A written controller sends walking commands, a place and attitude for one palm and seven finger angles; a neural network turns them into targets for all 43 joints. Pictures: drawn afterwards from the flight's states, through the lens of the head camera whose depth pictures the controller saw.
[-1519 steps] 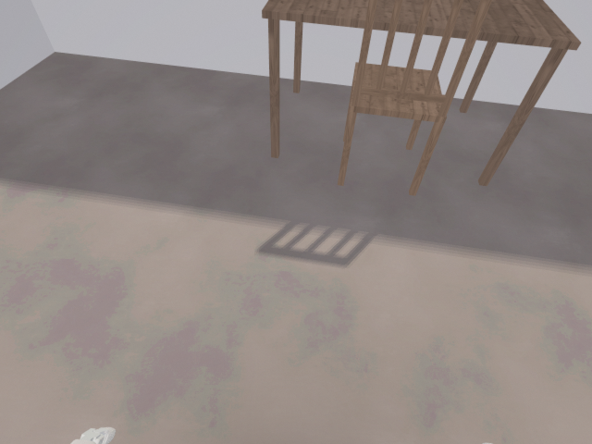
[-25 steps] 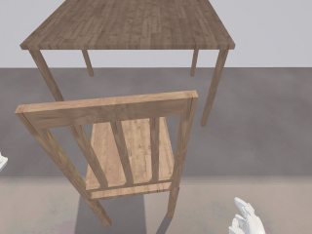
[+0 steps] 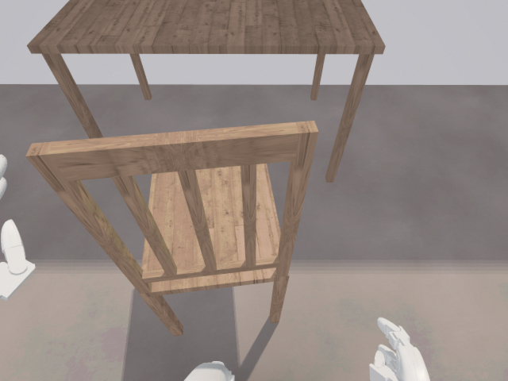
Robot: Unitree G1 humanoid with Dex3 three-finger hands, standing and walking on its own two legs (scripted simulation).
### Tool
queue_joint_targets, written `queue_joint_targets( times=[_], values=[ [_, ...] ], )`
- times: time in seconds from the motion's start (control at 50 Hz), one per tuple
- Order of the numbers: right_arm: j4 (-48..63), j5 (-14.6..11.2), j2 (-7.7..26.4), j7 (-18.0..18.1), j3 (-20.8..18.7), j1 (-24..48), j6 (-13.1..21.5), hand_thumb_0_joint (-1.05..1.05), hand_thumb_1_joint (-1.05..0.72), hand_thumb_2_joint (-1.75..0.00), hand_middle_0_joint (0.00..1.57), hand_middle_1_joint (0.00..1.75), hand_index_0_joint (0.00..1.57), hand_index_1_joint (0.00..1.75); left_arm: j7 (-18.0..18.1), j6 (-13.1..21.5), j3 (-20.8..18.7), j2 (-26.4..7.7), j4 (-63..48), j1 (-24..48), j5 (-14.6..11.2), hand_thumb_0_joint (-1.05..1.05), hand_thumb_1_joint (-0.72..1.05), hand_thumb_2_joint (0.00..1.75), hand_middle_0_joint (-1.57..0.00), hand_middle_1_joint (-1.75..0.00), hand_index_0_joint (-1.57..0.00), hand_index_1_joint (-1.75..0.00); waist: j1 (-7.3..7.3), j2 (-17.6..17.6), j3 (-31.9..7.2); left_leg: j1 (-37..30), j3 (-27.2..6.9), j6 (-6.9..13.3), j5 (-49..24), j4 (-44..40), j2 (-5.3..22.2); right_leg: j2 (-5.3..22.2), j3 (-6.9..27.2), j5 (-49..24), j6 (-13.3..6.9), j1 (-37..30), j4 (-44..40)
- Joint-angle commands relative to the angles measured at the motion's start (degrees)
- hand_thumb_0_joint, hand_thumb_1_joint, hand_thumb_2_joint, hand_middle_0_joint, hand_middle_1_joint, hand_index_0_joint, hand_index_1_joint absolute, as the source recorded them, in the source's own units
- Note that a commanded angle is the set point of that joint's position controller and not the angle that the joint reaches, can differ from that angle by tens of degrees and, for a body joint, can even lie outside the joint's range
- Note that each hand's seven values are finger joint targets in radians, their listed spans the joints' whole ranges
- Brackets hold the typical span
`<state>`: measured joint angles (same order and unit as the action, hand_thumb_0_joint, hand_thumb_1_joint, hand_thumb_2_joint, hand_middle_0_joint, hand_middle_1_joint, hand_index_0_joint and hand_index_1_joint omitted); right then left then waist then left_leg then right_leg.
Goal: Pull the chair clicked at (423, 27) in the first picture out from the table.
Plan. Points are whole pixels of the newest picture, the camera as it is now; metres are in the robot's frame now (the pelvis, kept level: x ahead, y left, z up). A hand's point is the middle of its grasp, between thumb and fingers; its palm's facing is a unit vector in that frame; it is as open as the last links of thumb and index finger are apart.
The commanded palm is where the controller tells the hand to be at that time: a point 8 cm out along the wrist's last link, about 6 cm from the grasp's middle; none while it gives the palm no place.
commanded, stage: step back with the hand held close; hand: left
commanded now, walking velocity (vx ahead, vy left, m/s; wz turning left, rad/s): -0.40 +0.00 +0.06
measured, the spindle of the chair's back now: (201, 228) +0.39 +0.14 -0.05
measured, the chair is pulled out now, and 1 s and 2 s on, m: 0.58 0.58 0.58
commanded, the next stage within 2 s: stop stepping back and stand still in 0.06 s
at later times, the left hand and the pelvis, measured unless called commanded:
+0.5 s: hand out of the picture +0.12 +0.25 +0.16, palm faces +0.45 -0.75 -0.49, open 7.4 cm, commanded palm +0.06 +0.29 +0.18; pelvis -0.08 -0.02 +0.00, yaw +2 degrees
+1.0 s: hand (17, 353) +0.13 +0.25 +0.13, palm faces +0.38 -0.78 -0.50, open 7.4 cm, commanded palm none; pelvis -0.07 -0.02 +0.00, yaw +2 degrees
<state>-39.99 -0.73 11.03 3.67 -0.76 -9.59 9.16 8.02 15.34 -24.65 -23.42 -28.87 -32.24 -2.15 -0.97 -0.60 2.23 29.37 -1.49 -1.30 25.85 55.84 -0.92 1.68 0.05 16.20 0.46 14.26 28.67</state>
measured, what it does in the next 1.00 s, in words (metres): steps on the spot: left foot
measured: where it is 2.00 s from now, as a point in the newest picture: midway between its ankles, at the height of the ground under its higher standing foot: outside the picture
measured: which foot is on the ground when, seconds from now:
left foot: up 0.00-0.08, down 0.10-1.00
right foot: down 0.00-1.00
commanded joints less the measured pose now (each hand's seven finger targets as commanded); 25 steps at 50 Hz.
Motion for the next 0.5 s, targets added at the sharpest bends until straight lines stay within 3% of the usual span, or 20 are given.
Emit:
queue_joint_targets(
  times=[0.0, 0.02, 0.04, 0.06, 0.08, 0.1, 0.12, 0.14, 0.18, 0.2, 0.24, 0.26, 0.28, 0.3, 0.32, 0.34, 0.36, 0.4, 0.42, 0.48],
  values=[
    [11.1, -0.2, 4.5, 2.2, -0.1, 8.0, 1.1, 0.00, -0.90, -0.90, 0.20, 0.30, 0.20, 0.30, 3.1, 2.1, -10.4, -13.5, -7.6, 2.1, 0.5, 0.00, 0.90, 0.90, -0.20, -0.30, -0.20, -0.30, 1.71, 7.6, -6.4, -0.8, 0.9, 0.6, -0.4, -18.5, 2.0, 13.8, 4.5, -54.2, -6.7, -10.6, 2.4],
    [11.3, 0.0, 3.9, 2.3, 0.0, 6.0, 0.7, 0.00, -0.90, -0.90, 0.20, 0.30, 0.20, 0.30, 2.8, 2.3, -9.1, -11.3, -9.8, 0.3, 0.2, 0.00, 0.90, 0.90, -0.20, -0.30, -0.20, -0.30, 1.82, 5.9, -8.7, -6.1, 2.7, 0.8, -11.0, -29.8, 1.4, 12.1, 2.8, -52.5, -4.9, -11.5, 5.5],
    [11.4, 0.0, 5.3, 2.5, -1.3, 4.5, 0.7, 0.00, -0.90, -0.90, 0.20, 0.30, 0.20, 0.30, 3.0, 2.8, -9.9, -12.8, -15.0, 0.0, -0.2, 0.00, 0.90, 0.90, -0.20, -0.30, -0.20, -0.30, 2.23, 2.5, -10.9, -13.9, 2.4, 1.7, -30.1, -38.0, 4.0, 9.1, 0.3, -46.7, -2.1, -9.5, 9.8],
    [11.8, -0.1, 6.5, 2.0, -2.7, 3.7, 1.4, 0.00, -0.90, -0.90, 0.20, 0.30, 0.20, 0.30, 2.8, 3.8, -9.4, -12.8, -19.0, 0.6, -0.4, 0.00, 0.90, 0.90, -0.20, -0.30, -0.20, -0.30, 1.56, -5.7, -12.5, -23.6, -5.4, 4.9, -56.5, -37.5, 13.6, 4.5, -2.0, -22.1, 0.6, 0.3, 14.7],
    [12.1, -0.1, 8.1, 1.0, -4.5, 1.8, 2.2, 0.00, -0.90, -0.90, 0.20, 0.30, 0.20, 0.30, 2.0, 4.8, -9.5, -12.7, -20.6, -1.6, -0.7, 0.00, 0.90, 0.90, -0.20, -0.30, -0.20, -0.30, 1.14, -12.1, -16.0, -32.6, -9.2, 8.6, -70.4, -33.1, 21.0, 2.1, 0.2, 6.5, 0.1, 9.4, 21.8],
    [11.0, -0.1, 7.4, 0.1, -5.1, 1.7, 2.7, 0.00, -0.90, -0.90, 0.20, 0.30, 0.20, 0.30, 1.5, 4.8, -9.8, -11.3, -16.1, -6.6, -0.4, 0.00, 0.90, 0.90, -0.20, -0.30, -0.20, -0.30, 0.98, -12.4, -16.2, -35.6, -9.9, 10.7, -72.5, -31.1, 22.7, 0.2, 1.4, 15.6, 0.1, 14.2, 27.1],
    [11.1, 1.2, 6.3, -0.1, -4.0, 2.5, 3.1, 0.00, -0.90, -0.90, 0.20, 0.30, 0.20, 0.30, 1.5, 4.4, -10.4, -11.3, -18.6, -5.9, -1.0, 0.00, 0.90, 0.90, -0.20, -0.30, -0.20, -0.30, 1.17, -18.3, -14.9, -30.2, -10.7, 12.0, -72.6, -30.6, 22.6, 0.4, 1.9, 18.7, 1.0, 15.3, 27.7],
    [10.1, 1.7, 6.7, -0.2, -3.9, 2.6, 3.4, 0.00, -0.90, -0.90, 0.20, 0.30, 0.20, 0.30, 1.8, 4.0, -11.5, -13.0, -21.5, -2.6, -0.9, 0.00, 0.90, 0.90, -0.20, -0.30, -0.20, -0.30, 1.58, -20.1, -12.9, -27.6, -9.4, 11.3, -73.2, -30.4, 21.4, 0.8, 1.5, 16.4, 1.1, 13.8, 25.2],
    [10.9, 0.3, 6.8, -1.3, -4.5, 1.7, 2.8, 0.00, -0.90, -0.90, 0.20, 0.30, 0.20, 0.30, 2.0, 2.7, -11.4, -12.1, -21.8, -4.6, -0.3, 0.00, 0.90, 0.90, -0.20, -0.30, -0.20, -0.30, 0.78, -17.8, -13.4, -29.1, -5.2, 8.0, -63.0, -27.7, 17.8, 2.0, -1.2, 6.1, -0.2, 9.1, 12.8],
    [11.4, -0.3, 6.9, -1.5, -4.6, 1.2, 2.4, 0.00, -0.90, -0.90, 0.20, 0.30, 0.20, 0.30, 2.0, 1.9, -12.5, -13.5, -21.9, -5.3, -0.5, 0.00, 0.90, 0.90, -0.20, -0.30, -0.20, -0.30, 0.80, -15.0, -14.4, -27.9, -4.3, 6.4, -55.6, -26.9, 16.7, 1.9, -2.2, 3.0, -0.5, 5.0, 5.8],
    [12.7, -1.0, 7.3, -1.1, -3.6, 1.4, 1.5, 0.00, -0.90, -0.90, 0.20, 0.30, 0.20, 0.30, 1.5, 0.4, -11.9, -12.7, -17.6, -6.5, -1.4, 0.00, 0.90, 0.90, -0.20, -0.30, -0.20, -0.30, 1.27, -11.4, -10.4, -16.8, -3.4, 4.6, -29.9, -26.1, 14.5, 2.8, -3.6, -6.0, 0.0, -5.3, -5.0],
    [12.2, -1.3, 7.1, -0.6, -3.1, 1.4, 1.3, 0.00, -0.90, -0.90, 0.20, 0.30, 0.20, 0.30, 1.6, -0.1, -11.8, -12.9, -14.8, -5.0, -1.4, 0.00, 0.90, 0.90, -0.20, -0.30, -0.20, -0.30, 1.76, -6.7, -8.9, -12.2, -1.7, 3.6, -15.4, -25.6, 12.0, 4.0, -2.8, -8.7, 0.2, -8.5, -8.4],
    [12.3, -1.3, 6.8, -0.1, -2.6, 1.4, 1.1, 0.00, -0.90, -0.90, 0.20, 0.30, 0.20, 0.30, 1.8, -0.4, -12.0, -13.9, -11.3, -2.9, -1.5, 0.00, 0.90, 0.90, -0.20, -0.30, -0.20, -0.30, 2.72, 0.8, -7.0, -9.1, 0.6, 2.0, -2.3, -22.7, 7.5, 8.1, 4.1, -9.0, -1.4, -6.6, -10.7],
    [11.9, -1.6, 6.5, 0.3, -2.6, 0.5, 0.9, 0.00, -0.90, -0.90, 0.20, 0.30, 0.20, 0.30, 1.8, -1.4, -11.3, -13.3, -7.9, -1.3, -1.7, 0.00, 0.90, 0.90, -0.20, -0.30, -0.20, -0.30, 2.69, 8.3, -6.1, -10.4, 2.1, 0.8, 2.7, -17.8, 3.7, 11.5, 9.3, 2.3, -3.3, 0.5, -14.1],
    [11.7, -1.6, 7.4, 0.6, -3.3, -0.3, 0.2, 0.00, -0.90, -0.90, 0.20, 0.30, 0.20, 0.30, 1.8, -2.5, -9.4, -12.3, -6.5, -1.5, -1.9, 0.00, 0.90, 0.90, -0.20, -0.30, -0.20, -0.30, 2.73, 13.9, -6.7, -14.5, 1.4, 0.7, 0.7, -10.7, 2.3, 14.7, 14.6, 16.6, -5.3, 7.3, -18.7],
    [11.3, -1.2, 7.3, 0.8, -2.9, 0.5, -0.1, 0.00, -0.90, -0.90, 0.20, 0.30, 0.20, 0.30, 2.2, -3.0, -9.1, -12.3, -5.7, -0.5, -1.7, 0.00, 0.90, 0.90, -0.20, -0.30, -0.20, -0.30, 2.78, 13.9, -5.3, -15.5, 1.2, 1.2, -1.8, -7.8, 1.9, 15.9, 14.6, 20.0, -6.3, 10.2, -20.2],
    [10.7, -0.9, 7.0, 0.9, -2.3, 1.0, -0.3, 0.00, -0.90, -0.90, 0.20, 0.30, 0.20, 0.30, 2.4, -3.2, -8.5, -12.2, -4.8, 0.5, -1.5, 0.00, 0.90, 0.90, -0.20, -0.30, -0.20, -0.30, 3.09, 13.0, -4.6, -16.1, 1.0, 1.7, -2.0, -9.5, 2.2, 15.6, 11.7, 19.9, -6.2, 11.1, -19.5],
    [10.9, -0.6, 7.0, 1.5, -1.2, 2.4, -0.1, 0.00, -0.90, -0.90, 0.20, 0.30, 0.20, 0.30, 2.4, -3.0, -7.0, -11.7, -5.4, 2.2, -0.9, 0.00, 0.90, 0.90, -0.20, -0.30, -0.20, -0.30, 2.97, 7.4, -2.5, -16.6, 1.1, 2.9, -1.8, -21.7, 2.7, 12.7, 6.3, 19.1, -4.1, 9.7, -16.4],
    [11.3, -0.4, 7.2, 1.8, -1.1, 2.2, 0.4, 0.00, -0.90, -0.90, 0.20, 0.30, 0.20, 0.30, 2.5, -2.4, -6.6, -11.4, -6.5, 1.8, -0.3, 0.00, 0.90, 0.90, -0.20, -0.30, -0.20, -0.30, 2.74, 5.5, -2.7, -16.1, 0.2, 3.4, -1.4, -29.0, 3.1, 10.5, 5.4, 17.7, -3.1, 6.7, -13.9],
    [12.4, -0.4, 8.3, 1.7, -1.9, 1.5, 1.9, 0.00, -0.90, -0.90, 0.20, 0.30, 0.20, 0.30, 2.6, -1.0, -5.5, -10.9, -11.6, 1.9, 0.6, 0.00, 0.90, 0.90, -0.20, -0.30, -0.20, -0.30, 1.23, -3.8, -3.3, -11.0, -7.6, 5.9, -0.6, -40.1, 8.6, 4.2, 1.6, 8.3, -0.1, -1.8, -6.4]
  ],
)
